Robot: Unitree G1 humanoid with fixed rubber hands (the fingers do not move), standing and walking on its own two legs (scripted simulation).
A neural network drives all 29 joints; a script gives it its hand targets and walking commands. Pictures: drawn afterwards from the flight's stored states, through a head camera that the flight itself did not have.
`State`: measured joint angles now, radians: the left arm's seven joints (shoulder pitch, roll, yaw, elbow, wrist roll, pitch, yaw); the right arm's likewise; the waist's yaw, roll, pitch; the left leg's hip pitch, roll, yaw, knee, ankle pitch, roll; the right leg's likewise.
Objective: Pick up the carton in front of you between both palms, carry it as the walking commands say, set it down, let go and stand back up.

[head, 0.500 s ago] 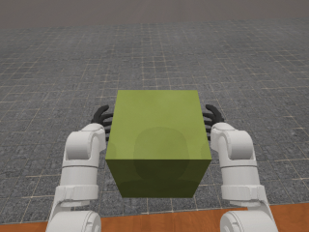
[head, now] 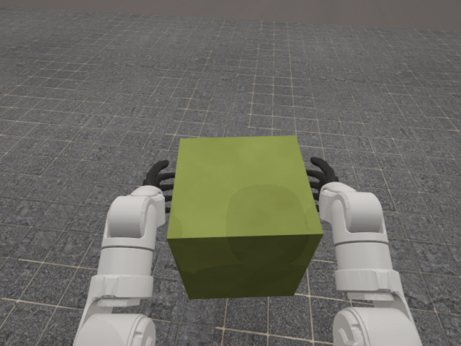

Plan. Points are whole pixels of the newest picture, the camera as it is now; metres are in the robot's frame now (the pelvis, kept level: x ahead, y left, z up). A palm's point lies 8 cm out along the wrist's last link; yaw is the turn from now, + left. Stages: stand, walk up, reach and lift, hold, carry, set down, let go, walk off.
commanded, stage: carry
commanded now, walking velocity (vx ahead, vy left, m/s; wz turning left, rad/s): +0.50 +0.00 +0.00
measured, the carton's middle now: (239, 221) +0.34 +0.03 +0.04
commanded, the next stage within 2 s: none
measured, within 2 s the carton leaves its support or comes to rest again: neither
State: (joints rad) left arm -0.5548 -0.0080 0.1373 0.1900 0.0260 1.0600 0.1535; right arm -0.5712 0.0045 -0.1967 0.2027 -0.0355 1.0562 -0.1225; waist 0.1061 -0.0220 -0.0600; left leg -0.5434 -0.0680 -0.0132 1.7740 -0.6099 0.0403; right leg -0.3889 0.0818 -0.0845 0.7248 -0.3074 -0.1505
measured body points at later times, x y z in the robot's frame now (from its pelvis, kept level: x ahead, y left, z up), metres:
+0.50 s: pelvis +0.38 +0.04 -0.16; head +0.40 +0.04 +0.29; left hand +0.75 +0.17 -0.08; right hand +0.73 -0.13 -0.08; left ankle +0.45 +0.09 -0.88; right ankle +0.24 -0.09 -0.68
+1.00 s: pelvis +0.69 -0.02 -0.13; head +0.73 -0.03 +0.32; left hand +1.03 +0.15 -0.06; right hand +1.05 -0.15 -0.06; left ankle +0.64 +0.11 -0.80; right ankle +0.74 -0.09 -0.88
